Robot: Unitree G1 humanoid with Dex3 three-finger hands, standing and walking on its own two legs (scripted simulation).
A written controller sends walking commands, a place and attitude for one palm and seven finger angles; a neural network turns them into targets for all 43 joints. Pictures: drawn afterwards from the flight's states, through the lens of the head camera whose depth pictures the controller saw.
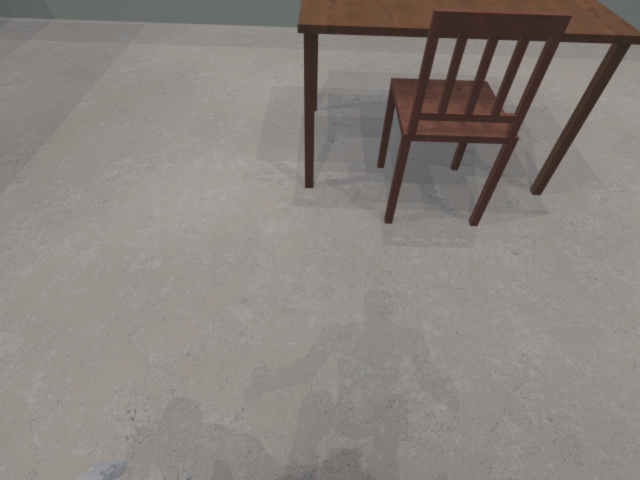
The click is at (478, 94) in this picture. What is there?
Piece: chair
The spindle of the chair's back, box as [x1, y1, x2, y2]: [464, 36, 499, 114]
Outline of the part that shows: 499,36 488,37 464,110 466,114 472,113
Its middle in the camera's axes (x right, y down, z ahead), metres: +0.51 -0.52 +1.24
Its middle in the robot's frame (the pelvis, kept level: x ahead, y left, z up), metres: +1.29 -0.46 -0.09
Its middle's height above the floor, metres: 0.68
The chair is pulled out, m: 0.00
